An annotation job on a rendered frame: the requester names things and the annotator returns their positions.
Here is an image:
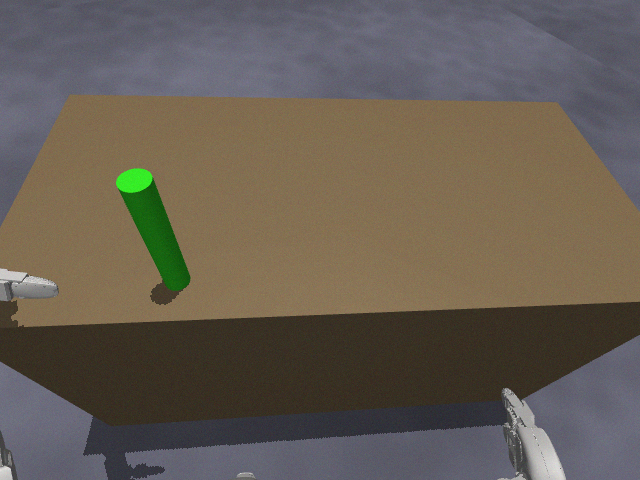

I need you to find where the right robot hand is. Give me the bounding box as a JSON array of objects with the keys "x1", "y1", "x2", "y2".
[{"x1": 497, "y1": 388, "x2": 566, "y2": 480}]

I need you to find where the left robot arm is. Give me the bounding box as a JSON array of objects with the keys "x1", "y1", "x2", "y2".
[{"x1": 0, "y1": 430, "x2": 18, "y2": 480}]

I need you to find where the left robot hand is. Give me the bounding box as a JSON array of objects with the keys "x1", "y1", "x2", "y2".
[{"x1": 0, "y1": 268, "x2": 59, "y2": 301}]

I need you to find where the can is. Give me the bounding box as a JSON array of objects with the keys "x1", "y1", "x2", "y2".
[{"x1": 116, "y1": 168, "x2": 190, "y2": 291}]

